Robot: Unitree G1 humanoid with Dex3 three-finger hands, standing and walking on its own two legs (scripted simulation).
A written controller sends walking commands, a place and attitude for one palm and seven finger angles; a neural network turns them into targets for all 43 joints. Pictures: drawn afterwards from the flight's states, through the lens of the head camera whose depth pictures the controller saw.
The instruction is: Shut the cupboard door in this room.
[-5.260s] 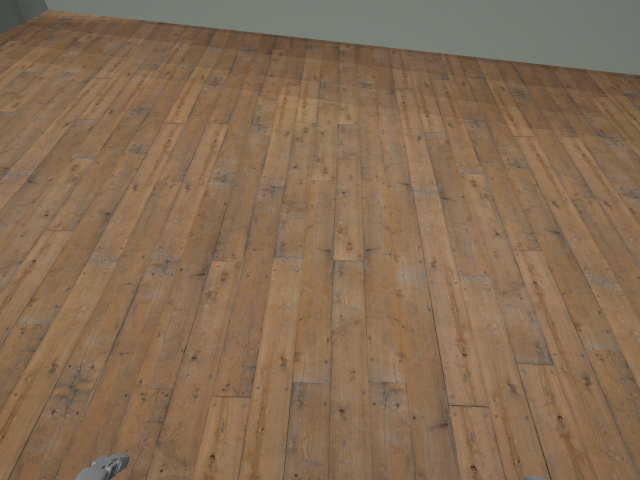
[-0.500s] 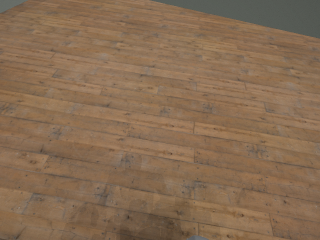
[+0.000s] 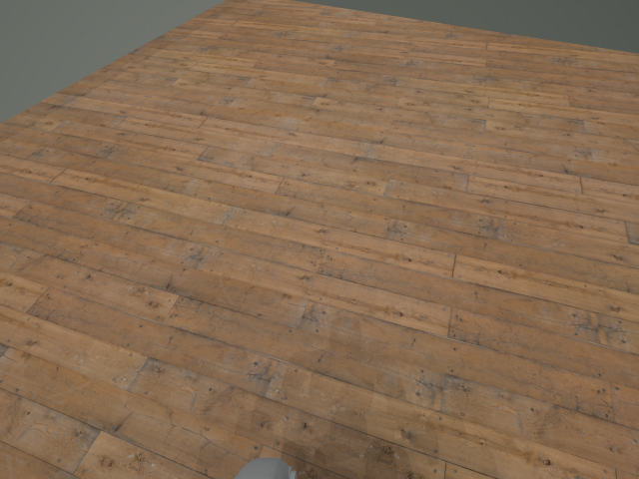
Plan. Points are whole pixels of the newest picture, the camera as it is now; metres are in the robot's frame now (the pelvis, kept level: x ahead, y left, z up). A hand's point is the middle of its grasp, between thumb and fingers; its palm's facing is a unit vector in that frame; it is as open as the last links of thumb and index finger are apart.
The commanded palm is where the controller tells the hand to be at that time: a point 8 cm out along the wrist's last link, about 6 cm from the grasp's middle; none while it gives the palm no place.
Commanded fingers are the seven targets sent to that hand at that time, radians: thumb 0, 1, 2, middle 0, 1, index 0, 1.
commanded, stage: turn or walk to find it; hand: left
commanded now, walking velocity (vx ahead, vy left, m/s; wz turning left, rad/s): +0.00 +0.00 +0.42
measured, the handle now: out of the picture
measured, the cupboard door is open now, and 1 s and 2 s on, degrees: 98 98 98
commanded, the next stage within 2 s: none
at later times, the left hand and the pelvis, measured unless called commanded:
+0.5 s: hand out of the picture +0.01 +0.27 -0.17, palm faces +0.23 -0.94 -0.24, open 7.4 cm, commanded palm none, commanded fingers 0.00 0.90 0.90 -0.20 -0.30 -0.20 -0.30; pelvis -0.02 +0.05 +0.00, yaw +11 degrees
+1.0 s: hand out of the picture -0.09 +0.23 -0.17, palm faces +0.45 -0.87 -0.23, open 7.4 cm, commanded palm none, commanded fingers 0.00 0.90 0.90 -0.20 -0.30 -0.20 -0.30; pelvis -0.05 +0.03 -0.01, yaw +26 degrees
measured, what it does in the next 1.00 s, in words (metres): steps on the spot, turning left: left foot, then right foot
